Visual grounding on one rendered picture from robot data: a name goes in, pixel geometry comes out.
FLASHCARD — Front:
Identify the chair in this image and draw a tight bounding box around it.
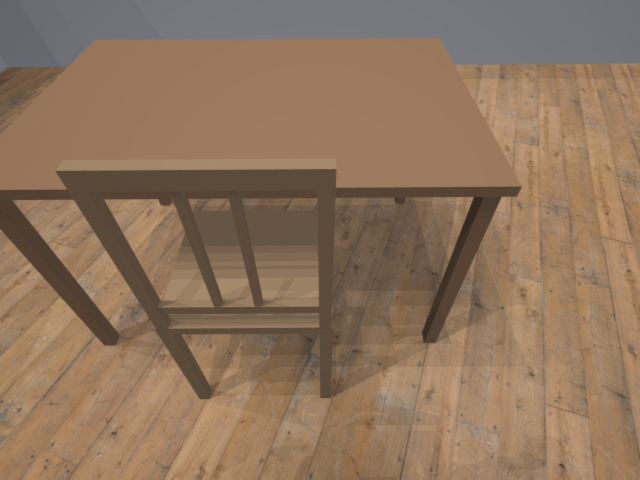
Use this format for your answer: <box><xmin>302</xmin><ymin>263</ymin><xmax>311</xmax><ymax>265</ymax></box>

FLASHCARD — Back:
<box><xmin>55</xmin><ymin>158</ymin><xmax>336</xmax><ymax>399</ymax></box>

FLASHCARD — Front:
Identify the table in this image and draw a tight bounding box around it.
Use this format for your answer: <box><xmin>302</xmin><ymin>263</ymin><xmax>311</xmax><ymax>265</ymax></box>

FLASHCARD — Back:
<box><xmin>0</xmin><ymin>38</ymin><xmax>522</xmax><ymax>346</ymax></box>

